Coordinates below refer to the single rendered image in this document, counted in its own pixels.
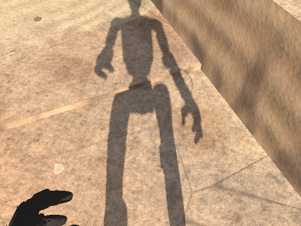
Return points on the robot left hand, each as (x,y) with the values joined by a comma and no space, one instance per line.
(28,213)

